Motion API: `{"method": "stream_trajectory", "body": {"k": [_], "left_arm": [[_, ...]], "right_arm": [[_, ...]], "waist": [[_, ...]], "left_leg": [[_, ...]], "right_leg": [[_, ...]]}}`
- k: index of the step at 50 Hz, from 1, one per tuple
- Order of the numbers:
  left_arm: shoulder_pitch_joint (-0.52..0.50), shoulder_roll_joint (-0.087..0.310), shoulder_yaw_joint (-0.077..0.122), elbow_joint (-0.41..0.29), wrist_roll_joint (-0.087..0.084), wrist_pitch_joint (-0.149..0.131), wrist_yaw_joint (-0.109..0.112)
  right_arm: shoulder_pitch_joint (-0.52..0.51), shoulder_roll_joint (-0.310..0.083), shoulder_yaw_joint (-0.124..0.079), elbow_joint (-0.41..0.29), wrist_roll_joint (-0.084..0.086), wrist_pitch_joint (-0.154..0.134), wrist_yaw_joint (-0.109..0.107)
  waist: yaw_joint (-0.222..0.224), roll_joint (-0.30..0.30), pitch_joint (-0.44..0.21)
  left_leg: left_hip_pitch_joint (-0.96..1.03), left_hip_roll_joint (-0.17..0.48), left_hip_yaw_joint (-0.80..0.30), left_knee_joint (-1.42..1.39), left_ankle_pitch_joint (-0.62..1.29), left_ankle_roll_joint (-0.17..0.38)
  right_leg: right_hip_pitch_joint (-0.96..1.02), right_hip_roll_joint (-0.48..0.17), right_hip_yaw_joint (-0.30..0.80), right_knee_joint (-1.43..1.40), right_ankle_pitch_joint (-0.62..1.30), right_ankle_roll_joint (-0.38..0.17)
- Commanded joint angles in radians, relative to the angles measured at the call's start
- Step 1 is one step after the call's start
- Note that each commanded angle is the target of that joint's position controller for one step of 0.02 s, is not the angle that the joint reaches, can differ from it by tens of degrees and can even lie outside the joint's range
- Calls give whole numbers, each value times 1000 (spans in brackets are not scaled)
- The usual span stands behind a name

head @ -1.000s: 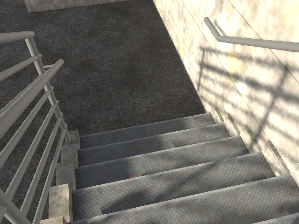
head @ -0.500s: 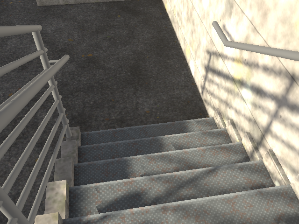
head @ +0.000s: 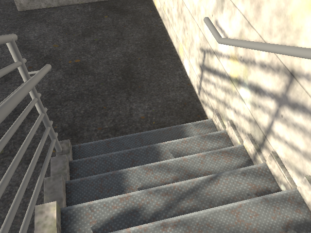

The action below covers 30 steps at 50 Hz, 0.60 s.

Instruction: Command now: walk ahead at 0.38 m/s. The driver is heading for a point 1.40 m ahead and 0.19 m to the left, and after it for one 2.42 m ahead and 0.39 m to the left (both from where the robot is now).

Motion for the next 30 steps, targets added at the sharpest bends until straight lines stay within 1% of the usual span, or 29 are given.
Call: {"method": "stream_trajectory", "body": {"k": [1,2,3,4,5,6,7,8,9,10,11,12,13,14,15,17,18,19,20,21,22,23,24,25,26,27,28,29,30], "left_arm": [[210,26,6,15,8,-2,-9],[441,108,40,78,11,-19,-16],[486,227,60,83,33,-46,-20],[409,187,43,57,8,-59,-34],[339,143,23,52,-6,-57,-19],[276,100,5,29,-6,-49,-12],[216,103,-4,19,8,-37,-17],[181,63,-21,-3,27,-28,-13],[132,63,-23,-14,34,-17,2],[145,62,-34,-29,41,-19,8],[138,51,-39,-27,25,-28,33],[140,64,-41,-37,20,-30,52],[128,81,-36,-39,8,-30,73],[153,86,-35,-30,9,-28,80],[173,97,-34,-11,7,-27,86],[173,91,-32,3,8,-22,83],[160,72,-35,4,-2,-16,78],[152,47,-38,15,-11,-7,69],[118,55,-35,15,-12,1,63],[-2,89,-18,24,-12,-3,48],[8,-3,-36,-7,-1,-15,32],[201,-62,-50,-52,-18,-36,21],[228,-25,-50,-36,-17,-44,13],[172,41,-32,-50,-21,-44,18],[43,47,-26,-109,-36,-42,29],[-12,89,-24,-118,-48,-36,34],[-115,113,-24,-160,-39,-17,37],[-160,98,-21,-172,-3,-7,46],[-119,25,-39,-154,25,4,44]], "right_arm": [[-133,-137,-20,-73,2,-20,11],[-237,-127,-13,-74,-8,-36,10],[-210,-19,9,-115,-16,-53,1],[-134,-68,-7,-101,25,-86,-3],[-178,-73,0,-122,50,-98,-8],[-165,-72,2,-105,24,-84,-17],[-164,-60,2,-104,0,-79,-23],[-139,-71,-2,-83,-17,-64,-10],[-126,-54,3,-69,-34,-47,17],[-148,-55,1,-85,-42,-38,37],[-208,-38,9,-104,-46,-43,52],[-268,-48,9,-122,-52,-42,58],[-361,-26,20,-157,-69,-56,75],[-424,-1,24,-187,-65,-62,91],[-446,-4,26,-205,-50,-56,92],[-337,-7,25,-174,-52,-47,101],[-273,-1,27,-164,-66,-45,104],[-185,0,26,-133,-62,-43,97],[-69,-17,14,-110,-42,-43,85],[250,-35,-6,-19,-51,-39,80],[312,-1,21,42,-37,-55,93],[189,-55,29,11,-69,-69,96],[151,-61,15,7,-41,-66,98],[116,-35,21,8,-25,-68,116],[11,-86,11,-8,-61,-85,111],[-81,-84,9,-8,-67,-110,98],[-227,-71,26,-46,-62,-117,62],[-234,-60,33,-36,-59,-118,37],[-230,-118,17,-14,-57,-110,18]], "waist": [[169,127,61],[307,33,-35],[252,-270,-29],[179,-187,43],[121,-119,163],[78,-67,169],[31,-36,156],[-3,-39,122],[-25,-104,94],[-30,-80,85],[-31,-115,93],[-21,-98,130],[-8,-94,135],[29,-87,103],[42,-81,109],[23,-95,77],[-8,-103,51],[-46,-89,47],[-119,-38,69],[-319,-14,25],[-256,107,46],[-23,282,-40],[9,228,-71],[24,69,-51],[73,-56,-18],[109,-67,90],[138,-121,209],[131,-156,211],[143,-66,142]], "left_leg": [[-310,130,-85,65,381,140],[-490,44,-26,455,616,70],[-752,-130,-69,872,15,21],[-869,-121,-267,892,-38,74],[-910,-76,-244,860,26,74],[-854,-30,-199,841,100,73],[-785,24,-158,763,193,69],[-695,54,-113,668,304,62],[-634,52,-74,678,426,65],[-564,33,-35,586,569,76],[-546,48,-45,465,687,76],[-454,10,13,297,813,69],[-319,-15,53,141,952,51],[-213,-57,101,57,1021,32],[-159,-79,122,30,1036,6],[-62,-72,108,140,1082,22],[-60,-90,143,136,1019,25],[-9,-110,180,121,891,16],[50,-122,248,-112,733,21],[319,2,164,-220,831,126],[431,167,-72,-227,1056,198],[570,280,-244,135,1402,217],[564,318,-276,137,1323,258],[415,314,-286,68,1065,286],[243,389,-495,-102,592,331],[89,428,-585,-67,691,343],[-203,390,-523,-103,655,299],[-354,266,-411,-105,637,261],[-469,187,-306,-81,637,241]], "right_leg": [[315,56,-81,-139,126,-10],[630,23,16,-157,364,-63],[636,-277,654,-375,372,-234],[607,-403,895,-426,283,-334],[478,-412,756,-386,381,-300],[383,-377,598,-336,505,-243],[291,-323,486,-308,558,-179],[207,-254,379,-300,547,-136],[142,-206,302,-264,591,-116],[79,-137,218,-268,571,-93],[42,-117,192,-241,472,-75],[-75,-62,105,-247,411,-58],[-179,-36,62,-204,306,-52],[-216,-20,42,-183,254,-50],[-234,-28,53,-153,238,-53],[-246,-36,79,34,185,-39],[-197,-24,72,135,254,-30],[-160,-30,77,282,360,-21],[-96,21,36,471,554,5],[-216,56,39,956,654,30],[-476,143,45,1354,-194,11],[-661,92,296,1315,-230,-46],[-751,42,289,1240,-197,-48],[-759,11,230,1215,-125,-38],[-755,-68,217,972,85,-37],[-761,-122,253,838,123,-4],[-655,-171,238,568,259,68],[-469,-174,199,398,318,90],[-241,-140,140,345,447,99]]}}
Keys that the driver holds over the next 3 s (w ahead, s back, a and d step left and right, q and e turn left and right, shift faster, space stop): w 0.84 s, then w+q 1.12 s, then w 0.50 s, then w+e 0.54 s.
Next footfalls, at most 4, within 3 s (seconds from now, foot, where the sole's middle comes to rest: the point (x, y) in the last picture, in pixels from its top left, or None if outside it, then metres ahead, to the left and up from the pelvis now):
0.04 right None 0.05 -0.12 -0.76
0.42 left None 0.26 0.03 -0.92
0.86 right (202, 231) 0.61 -0.23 -1.09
1.44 left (156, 204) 0.85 0.01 -1.25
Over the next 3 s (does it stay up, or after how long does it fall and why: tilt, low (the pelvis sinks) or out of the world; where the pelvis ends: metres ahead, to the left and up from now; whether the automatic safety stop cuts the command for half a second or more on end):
stays up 1.41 0.20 -0.85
